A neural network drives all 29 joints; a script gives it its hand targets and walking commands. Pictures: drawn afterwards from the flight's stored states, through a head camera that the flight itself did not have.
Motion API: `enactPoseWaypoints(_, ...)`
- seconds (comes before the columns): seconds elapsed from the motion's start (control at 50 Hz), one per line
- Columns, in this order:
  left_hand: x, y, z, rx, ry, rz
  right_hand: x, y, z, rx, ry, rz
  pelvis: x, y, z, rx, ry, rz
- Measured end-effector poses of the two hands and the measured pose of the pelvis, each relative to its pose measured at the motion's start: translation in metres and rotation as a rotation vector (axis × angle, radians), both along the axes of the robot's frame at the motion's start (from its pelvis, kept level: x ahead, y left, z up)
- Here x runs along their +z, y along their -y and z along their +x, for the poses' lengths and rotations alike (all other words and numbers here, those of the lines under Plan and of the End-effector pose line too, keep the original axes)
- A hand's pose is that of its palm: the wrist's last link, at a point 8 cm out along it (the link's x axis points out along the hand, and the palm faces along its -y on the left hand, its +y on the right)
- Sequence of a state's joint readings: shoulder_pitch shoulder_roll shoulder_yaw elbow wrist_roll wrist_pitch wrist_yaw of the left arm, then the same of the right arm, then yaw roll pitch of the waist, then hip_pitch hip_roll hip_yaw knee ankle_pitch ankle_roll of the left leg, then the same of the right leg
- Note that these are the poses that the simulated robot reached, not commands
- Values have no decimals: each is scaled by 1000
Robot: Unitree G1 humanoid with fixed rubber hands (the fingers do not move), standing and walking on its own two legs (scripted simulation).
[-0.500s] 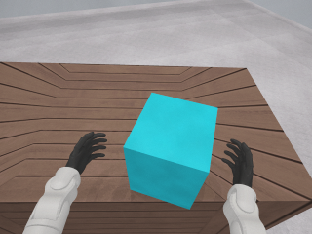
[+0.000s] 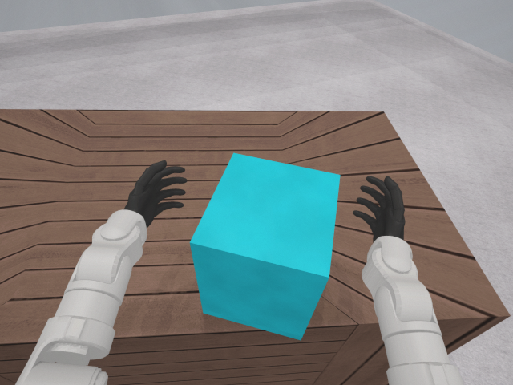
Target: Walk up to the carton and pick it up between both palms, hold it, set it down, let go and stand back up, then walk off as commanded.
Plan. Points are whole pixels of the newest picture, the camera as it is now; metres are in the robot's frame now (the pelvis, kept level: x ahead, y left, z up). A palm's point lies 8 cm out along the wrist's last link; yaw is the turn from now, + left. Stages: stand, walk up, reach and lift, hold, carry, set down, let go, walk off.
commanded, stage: reach and lift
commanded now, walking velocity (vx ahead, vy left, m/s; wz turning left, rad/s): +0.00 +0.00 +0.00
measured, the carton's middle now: (267, 248) +0.39 -0.05 -0.03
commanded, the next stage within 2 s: none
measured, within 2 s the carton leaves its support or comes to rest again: neither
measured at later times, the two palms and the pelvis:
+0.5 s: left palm (148, 193) +0.43 +0.15 +0.10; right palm (377, 217) +0.35 -0.21 +0.10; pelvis +0.00 +0.00 +0.00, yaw +0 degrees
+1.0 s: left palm (159, 218) +0.43 +0.15 +0.02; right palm (367, 246) +0.35 -0.21 +0.03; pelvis +0.01 +0.00 +0.00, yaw +0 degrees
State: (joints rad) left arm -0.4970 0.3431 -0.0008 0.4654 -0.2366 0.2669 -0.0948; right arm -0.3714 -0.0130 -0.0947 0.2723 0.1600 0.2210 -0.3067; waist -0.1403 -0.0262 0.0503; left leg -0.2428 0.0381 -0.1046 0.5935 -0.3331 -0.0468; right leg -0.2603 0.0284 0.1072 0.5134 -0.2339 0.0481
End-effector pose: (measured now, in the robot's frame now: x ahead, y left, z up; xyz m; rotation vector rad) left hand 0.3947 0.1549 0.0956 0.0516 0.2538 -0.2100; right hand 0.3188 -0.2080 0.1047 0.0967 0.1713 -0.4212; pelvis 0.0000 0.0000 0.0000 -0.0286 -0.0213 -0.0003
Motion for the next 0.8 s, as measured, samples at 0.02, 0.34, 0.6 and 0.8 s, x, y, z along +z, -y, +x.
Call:
enactPoseWaypoints(0.02, 1, 1, 3, 2, 0, -1, 2, 0, 3, 2, 0, -1, 0, 0, 0, 0, 0, 0)
enactPoseWaypoints(0.34, 22, 13, 35, 8, 10, -15, 19, -6, 36, 17, -12, -4, 1, 0, 3, 0, -7, 0)
enactPoseWaypoints(0.6, -10, -2, 27, 66, -20, 6, -18, 0, 22, 1, -70, 6, 1, 0, -1, 0, -2, 0)
enactPoseWaypoints(0.8, -37, -8, 25, 84, -42, 46, -42, 5, 21, 5, -108, -8, 0, 1, 4, -3, -86, 1)
